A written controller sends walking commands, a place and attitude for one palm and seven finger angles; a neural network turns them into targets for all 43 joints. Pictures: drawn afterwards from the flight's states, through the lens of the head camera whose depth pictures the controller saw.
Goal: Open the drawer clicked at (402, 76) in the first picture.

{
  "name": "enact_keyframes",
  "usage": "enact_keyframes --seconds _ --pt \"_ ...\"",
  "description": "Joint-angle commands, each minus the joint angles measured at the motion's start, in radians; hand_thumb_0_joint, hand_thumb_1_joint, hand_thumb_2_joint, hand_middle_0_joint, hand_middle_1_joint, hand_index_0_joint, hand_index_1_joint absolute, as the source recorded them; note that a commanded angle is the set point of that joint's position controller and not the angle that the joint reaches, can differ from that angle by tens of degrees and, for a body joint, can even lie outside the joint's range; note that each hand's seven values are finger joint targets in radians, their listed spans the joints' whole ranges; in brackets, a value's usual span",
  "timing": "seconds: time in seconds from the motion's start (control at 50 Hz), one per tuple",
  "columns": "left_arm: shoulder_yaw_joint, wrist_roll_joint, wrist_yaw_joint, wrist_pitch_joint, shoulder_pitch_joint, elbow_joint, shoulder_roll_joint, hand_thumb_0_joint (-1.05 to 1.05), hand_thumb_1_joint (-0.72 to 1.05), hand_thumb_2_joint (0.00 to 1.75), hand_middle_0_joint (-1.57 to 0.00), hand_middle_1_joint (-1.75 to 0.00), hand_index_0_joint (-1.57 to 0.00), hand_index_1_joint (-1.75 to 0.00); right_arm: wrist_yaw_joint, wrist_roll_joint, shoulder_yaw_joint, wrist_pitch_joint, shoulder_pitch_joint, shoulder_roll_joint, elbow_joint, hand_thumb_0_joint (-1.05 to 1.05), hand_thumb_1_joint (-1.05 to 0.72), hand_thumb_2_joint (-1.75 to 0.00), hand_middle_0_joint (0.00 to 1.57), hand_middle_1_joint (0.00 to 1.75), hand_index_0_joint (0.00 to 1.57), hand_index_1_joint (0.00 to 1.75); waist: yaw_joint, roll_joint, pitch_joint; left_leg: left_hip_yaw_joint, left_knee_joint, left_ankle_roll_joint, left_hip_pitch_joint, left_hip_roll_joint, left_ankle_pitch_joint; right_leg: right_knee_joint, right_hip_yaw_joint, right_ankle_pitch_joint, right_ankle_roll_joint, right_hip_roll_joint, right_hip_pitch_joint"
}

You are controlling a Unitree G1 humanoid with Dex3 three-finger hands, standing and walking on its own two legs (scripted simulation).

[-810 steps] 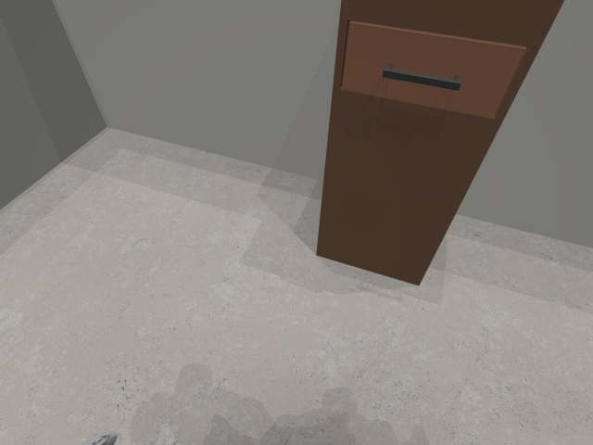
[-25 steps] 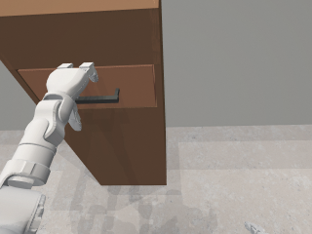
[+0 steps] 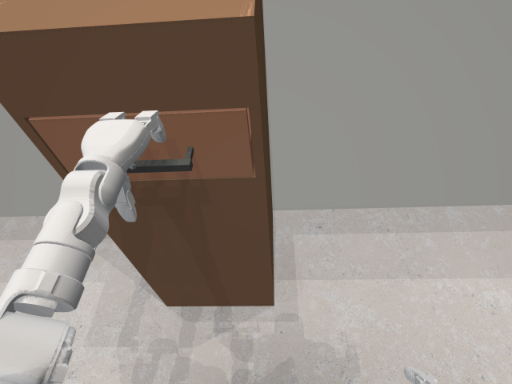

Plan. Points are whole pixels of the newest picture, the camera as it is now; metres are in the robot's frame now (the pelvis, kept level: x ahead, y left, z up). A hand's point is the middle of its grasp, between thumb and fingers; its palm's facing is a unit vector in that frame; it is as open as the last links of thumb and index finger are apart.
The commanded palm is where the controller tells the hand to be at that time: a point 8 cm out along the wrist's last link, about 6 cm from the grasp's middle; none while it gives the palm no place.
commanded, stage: move the hooked fingers above the handle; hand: left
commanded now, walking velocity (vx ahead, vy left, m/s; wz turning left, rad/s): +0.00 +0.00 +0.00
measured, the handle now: (146, 159) +0.48 +0.25 +0.08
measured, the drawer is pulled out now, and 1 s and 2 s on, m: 0.00 0.00 0.00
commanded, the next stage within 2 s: none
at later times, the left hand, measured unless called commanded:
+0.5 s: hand (130, 174) +0.40 +0.23 +0.13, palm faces -0.02 -0.03 -1.00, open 13.8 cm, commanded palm +0.39 +0.24 +0.20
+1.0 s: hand (141, 168) +0.41 +0.22 +0.13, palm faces +0.03 -0.05 -1.00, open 13.8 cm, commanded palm +0.39 +0.24 +0.20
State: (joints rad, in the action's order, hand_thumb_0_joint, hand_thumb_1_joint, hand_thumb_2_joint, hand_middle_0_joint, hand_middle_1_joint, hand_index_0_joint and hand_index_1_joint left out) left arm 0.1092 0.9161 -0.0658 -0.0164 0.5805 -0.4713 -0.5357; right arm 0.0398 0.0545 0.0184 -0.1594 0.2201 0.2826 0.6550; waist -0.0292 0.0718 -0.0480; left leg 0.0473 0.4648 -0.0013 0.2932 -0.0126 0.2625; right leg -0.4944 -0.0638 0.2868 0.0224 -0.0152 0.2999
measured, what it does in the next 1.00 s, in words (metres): stands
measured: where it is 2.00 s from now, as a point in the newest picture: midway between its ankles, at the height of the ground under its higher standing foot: outside the picture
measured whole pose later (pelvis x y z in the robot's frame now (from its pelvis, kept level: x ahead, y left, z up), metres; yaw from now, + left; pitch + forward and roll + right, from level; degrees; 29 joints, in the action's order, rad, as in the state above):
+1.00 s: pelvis -0.01 +0.01 +0.00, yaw -1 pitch +5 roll +0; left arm 0.11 0.92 -0.02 0.04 0.57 -0.46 -0.50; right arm 0.04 0.05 0.01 -0.15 0.21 0.27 0.67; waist -0.03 0.06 -0.05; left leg 0.06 0.47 -0.01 0.30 -0.01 0.26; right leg -0.50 -0.05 0.28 0.01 -0.02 0.31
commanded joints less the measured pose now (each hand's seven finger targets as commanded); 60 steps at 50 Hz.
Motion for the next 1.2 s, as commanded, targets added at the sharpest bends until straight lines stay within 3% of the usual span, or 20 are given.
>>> enact_keyframes --seconds 0.0,0.06,0.08,0.12,0.18,0.28,0.38,0.4,0.58,0.62,0.74,0.84,0.86,0.88,0.9,0.98,1.04,1.08,1.14,1.18 --pt "-0.125 -0.01 0.056 0.034 0.482 0.246 -0.241 0.0 -0.5 0.3 -0.3 -1.2 -0.3 -1.2 0.008 -0.003 0.037 0.047 -0.062 0.107 -0.121 0.0 -0.9 -0.9 0.2 0.3 0.2 0.3 0.02 -0.046 -0.345 -0.012 -0.001 -0.048 -0.148 0.04 -0.374 0.032 0.048 -0.382 0.01 0.018 -0.139" --pt "-0.185 -0.002 0.083 0.022 0.451 0.176 -0.285 0.0 -0.5 0.3 -0.3 -1.2 -0.3 -1.2 0.006 -0.005 0.031 0.044 -0.067 0.106 -0.109 0.0 -0.9 -0.9 0.2 0.3 0.2 0.3 0.0 -0.059 -0.326 -0.005 -0.009 -0.042 -0.107 0.04 -0.382 0.026 0.044 -0.4 0.011 0.017 -0.162" --pt "-0.233 0.0 0.091 0.016 0.428 0.147 -0.338 0.0 -0.5 0.3 -0.3 -1.2 -0.3 -1.2 0.007 -0.008 0.031 0.042 -0.068 0.113 -0.105 0.0 -0.9 -0.9 0.2 0.3 0.2 0.3 -0.012 -0.075 -0.336 0.001 -0.015 -0.04 -0.089 0.039 -0.372 0.031 0.048 -0.397 0.01 0.014 -0.195" --pt "-0.224 0.007 0.095 -0.001 0.419 0.1 -0.33 0.0 -0.5 0.3 -0.3 -1.2 -0.3 -1.2 0.009 -0.005 0.024 0.04 -0.081 0.107 -0.104 0.0 -0.9 -0.9 0.2 0.3 0.2 0.3 -0.012 -0.084 -0.306 0.008 -0.022 -0.041 -0.061 0.04 -0.351 0.032 0.048 -0.397 0.005 0.012 -0.2" --pt "-0.227 0.019 0.077 -0.011 0.392 0.093 -0.351 0.0 -0.5 0.3 -0.3 -1.2 -0.3 -1.2 0.011 -0.005 0.027 0.038 -0.089 0.115 -0.119 0.0 -0.9 -0.9 0.2 0.3 0.2 0.3 -0.012 -0.084 -0.334 0.016 -0.023 -0.044 -0.065 0.037 -0.355 0.036 0.058 -0.417 0.004 0.008 -0.228" --pt "-0.159 -0.007 0.009 0.023 0.344 0.182 -0.276 0.0 -0.5 0.3 -0.3 -1.2 -0.3 -1.2 0.012 -0.002 0.036 0.036 -0.079 0.119 -0.146 0.0 -0.9 -0.9 0.2 0.3 0.2 0.3 0.013 -0.092 -0.341 0.009 -0.007 -0.056 -0.104 0.039 -0.388 0.032 0.054 -0.46 0.0 0.01 -0.205" --pt "-0.072 -0.031 0.004 0.072 0.439 0.256 -0.189 0.0 -0.5 0.3 -0.3 -1.2 -0.3 -1.2 0.016 -0.003 0.041 0.046 -0.064 0.11 -0.138 0.0 -0.9 -0.9 0.2 0.3 0.2 0.3 0.043 -0.044 -0.285 -0.01 0.002 -0.052 -0.145 0.04 -0.335 0.047 0.046 -0.344 0.005 0.018 -0.09" --pt "-0.128 -0.025 0.022 0.084 0.471 0.279 -0.252 0.0 -0.5 0.3 -0.3 -1.2 -0.3 -1.2 0.017 -0.003 0.045 0.049 -0.058 0.113 -0.126 0.0 -0.9 -0.9 0.2 0.3 0.2 0.3 0.035 -0.018 -0.313 -0.018 0.004 -0.047 -0.155 0.037 -0.35 0.04 0.045 -0.341 0.009 0.022 -0.089" --pt "-0.226 0.02 0.125 0.02 0.515 0.084 -0.355 0.0 -0.5 0.3 -0.3 -1.2 -0.3 -1.2 0.01 -0.008 0.032 0.051 -0.058 0.116 -0.081 0.0 -0.9 -0.9 0.2 0.3 0.2 0.3 0.0 -0.037 -0.349 -0.009 -0.017 -0.033 -0.097 0.033 -0.362 0.032 0.037 -0.339 0.016 0.02 -0.155" --pt "-0.165 0.025 0.109 -0.001 0.493 0.097 -0.292 0.0 -0.5 0.3 -0.3 -1.2 -0.3 -1.2 0.004 -0.005 0.031 0.049 -0.069 0.108 -0.102 0.0 -0.9 -0.9 0.2 0.3 0.2 0.3 0.002 -0.009 -0.363 -0.007 -0.016 -0.034 -0.105 0.032 -0.387 0.022 0.037 -0.365 0.017 0.019 -0.16" --pt "-0.071 -0.001 0.006 -0.015 0.389 0.104 -0.187 0.0 -0.5 0.3 -0.3 -1.2 -0.3 -1.2 0.004 0.003 0.031 0.032 -0.062 0.12 -0.138 0.0 -0.9 -0.9 0.2 0.3 0.2 0.3 0.026 -0.106 -0.283 -0.016 -0.025 -0.045 -0.112 0.021 -0.333 0.042 0.031 -0.323 0.009 0.021 -0.106" --pt "-0.123 -0.008 0.034 0.054 0.439 0.281 -0.228 0.0 -0.5 0.3 -0.3 -1.2 -0.3 -1.2 0.003 -0.006 0.04 0.044 -0.06 0.104 -0.142 0.0 -0.9 -0.9 0.2 0.3 0.2 0.3 0.009 -0.018 -0.347 -0.03 -0.004 -0.04 -0.17 0.025 -0.42 0.026 0.037 -0.343 0.017 0.027 -0.102" --pt "-0.127 -0.012 0.049 0.053 0.444 0.266 -0.223 0.0 -0.5 0.3 -0.3 -1.2 -0.3 -1.2 0.003 -0.005 0.04 0.046 -0.058 0.102 -0.135 0.0 -0.9 -0.9 0.2 0.3 0.2 0.3 0.01 -0.03 -0.329 -0.028 -0.003 -0.04 -0.168 0.024 -0.419 0.028 0.036 -0.344 0.016 0.028 -0.094" --pt "-0.181 -0.01 0.067 0.051 0.449 0.232 -0.283 0.0 -0.5 0.3 -0.3 -1.2 -0.3 -1.2 0.003 -0.007 0.039 0.047 -0.05 0.113 -0.119 0.0 -0.9 -0.9 0.2 0.3 0.2 0.3 0.007 -0.034 -0.318 -0.027 -0.01 -0.034 -0.146 0.023 -0.398 0.033 0.032 -0.325 0.018 0.029 -0.101" --pt "-0.191 -0.006 0.086 0.047 0.476 0.215 -0.292 0.0 -0.5 0.3 -0.3 -1.2 -0.3 -1.2 0.004 -0.006 0.036 0.049 -0.054 0.109 -0.111 0.0 -0.9 -0.9 0.2 0.3 0.2 0.3 0.003 -0.036 -0.314 -0.023 -0.013 -0.035 -0.131 0.027 -0.377 0.032 0.035 -0.319 0.017 0.028 -0.105" --pt "-0.227 0.024 0.139 0.014 0.513 0.154 -0.342 0.0 -0.5 0.3 -0.3 -1.2 -0.3 -1.2 0.006 -0.01 0.032 0.055 -0.064 0.109 -0.087 0.0 -0.9 -0.9 0.2 0.3 0.2 0.3 -0.006 -0.027 -0.355 -0.012 -0.022 -0.03 -0.111 0.03 -0.372 0.032 0.04 -0.325 0.019 0.025 -0.154" --pt "-0.158 0.031 0.124 -0.028 0.496 0.088 -0.279 0.0 -0.5 0.3 -0.3 -1.2 -0.3 -1.2 0.007 -0.003 0.03 0.055 -0.069 0.109 -0.088 0.0 -0.9 -0.9 0.2 0.3 0.2 0.3 0.011 -0.031 -0.332 -0.007 -0.028 -0.034 -0.111 0.028 -0.352 0.037 0.037 -0.327 0.015 0.023 -0.139" --pt "-0.072 0.024 0.083 -0.041 0.502 0.095 -0.195 0.0 -0.5 0.3 -0.3 -1.2 -0.3 -1.2 0.008 0.002 0.035 0.053 -0.066 0.113 -0.101 0.0 -0.9 -0.9 0.2 0.3 0.2 0.3 0.036 -0.058 -0.336 -0.007 -0.025 -0.04 -0.139 0.025 -0.352 0.046 0.037 -0.328 0.013 0.02 -0.127" --pt "-0.031 0.009 0.025 -0.035 0.474 0.117 -0.161 0.0 -0.5 0.3 -0.3 -1.2 -0.3 -1.2 0.013 0.003 0.033 0.048 -0.065 0.114 -0.123 0.0 -0.9 -0.9 0.2 0.3 0.2 0.3 0.04 -0.074 -0.32 -0.014 -0.018 -0.047 -0.146 0.03 -0.34 0.045 0.039 -0.34 0.009 0.019 -0.113" --pt "-0.058 0.0 0.002 -0.015 0.45 0.117 -0.188 0.0 -0.5 0.3 -0.3 -1.2 -0.3 -1.2 0.018 0.001 0.032 0.044 -0.06 0.119 -0.126 0.0 -0.9 -0.9 0.2 0.3 0.2 0.3 0.038 -0.101 -0.301 -0.014 -0.016 -0.049 -0.136 0.032 -0.331 0.052 0.04 -0.34 0.01 0.018 -0.119"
